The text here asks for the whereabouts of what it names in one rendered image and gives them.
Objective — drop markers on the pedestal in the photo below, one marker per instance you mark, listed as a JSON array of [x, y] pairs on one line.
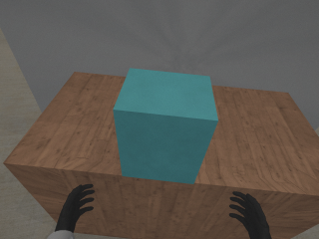
[[262, 145]]

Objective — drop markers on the carton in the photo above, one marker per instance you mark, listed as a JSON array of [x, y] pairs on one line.
[[164, 124]]

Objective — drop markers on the right robot hand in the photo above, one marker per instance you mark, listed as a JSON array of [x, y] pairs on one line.
[[254, 219]]

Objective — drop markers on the left robot hand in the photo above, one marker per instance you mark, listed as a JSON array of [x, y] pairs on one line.
[[71, 211]]

